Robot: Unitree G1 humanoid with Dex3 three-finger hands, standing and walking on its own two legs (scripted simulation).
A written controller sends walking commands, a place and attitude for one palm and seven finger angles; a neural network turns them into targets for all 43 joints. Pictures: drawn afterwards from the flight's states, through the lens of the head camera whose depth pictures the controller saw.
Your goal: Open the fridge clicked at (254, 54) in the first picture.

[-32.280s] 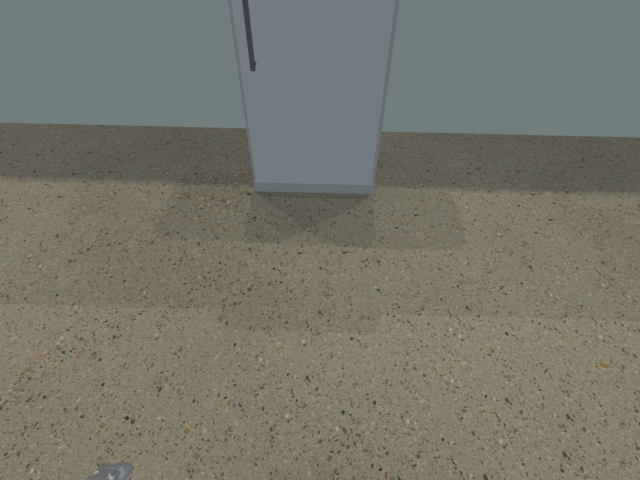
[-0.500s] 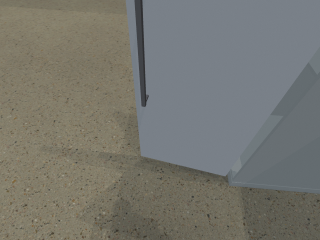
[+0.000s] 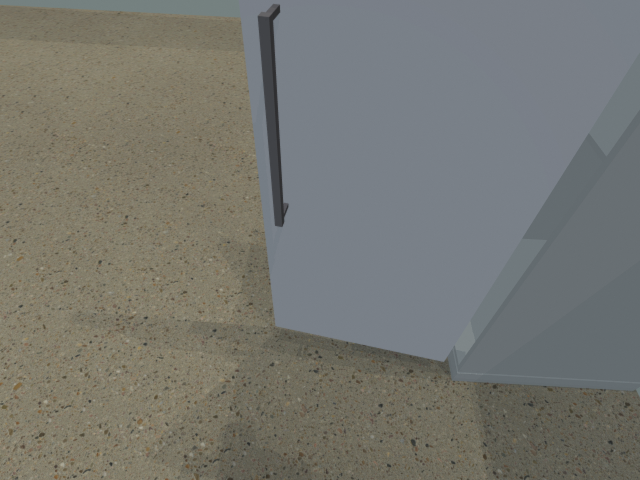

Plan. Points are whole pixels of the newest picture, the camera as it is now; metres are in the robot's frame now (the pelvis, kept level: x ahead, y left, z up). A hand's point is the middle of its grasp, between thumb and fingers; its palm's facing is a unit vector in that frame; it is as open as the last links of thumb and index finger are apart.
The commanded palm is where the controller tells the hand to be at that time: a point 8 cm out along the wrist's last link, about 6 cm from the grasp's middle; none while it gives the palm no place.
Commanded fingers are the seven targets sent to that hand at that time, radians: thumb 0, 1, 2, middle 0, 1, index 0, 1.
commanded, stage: look to check the result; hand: left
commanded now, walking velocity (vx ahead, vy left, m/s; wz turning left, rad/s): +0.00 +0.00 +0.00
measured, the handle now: (277, 136) +0.65 +0.12 +0.08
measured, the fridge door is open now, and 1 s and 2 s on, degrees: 80 80 80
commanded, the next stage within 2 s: stand and wait in 0.54 s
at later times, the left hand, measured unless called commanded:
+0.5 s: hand out of the picture +0.00 +0.16 -0.18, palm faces +0.01 -0.99 -0.17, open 7.4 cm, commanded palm none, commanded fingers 0.00 0.90 0.90 -0.20 -0.30 -0.20 -0.30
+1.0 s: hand out of the picture +0.01 +0.16 -0.18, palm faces +0.01 -0.98 -0.17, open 7.4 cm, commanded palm none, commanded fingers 0.00 0.90 0.90 -0.20 -0.30 -0.20 -0.30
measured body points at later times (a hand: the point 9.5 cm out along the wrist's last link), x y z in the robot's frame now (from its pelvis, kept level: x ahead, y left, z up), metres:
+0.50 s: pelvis +0.00 -0.01 +0.00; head +0.02 +0.00 +0.45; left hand +0.00 +0.21 -0.17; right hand +0.00 -0.23 -0.16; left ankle +0.04 +0.08 -0.74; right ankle -0.02 -0.14 -0.74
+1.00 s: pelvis +0.01 -0.01 +0.00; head +0.02 +0.00 +0.45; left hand +0.01 +0.21 -0.17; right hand +0.01 -0.23 -0.16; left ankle +0.04 +0.08 -0.74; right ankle -0.02 -0.14 -0.74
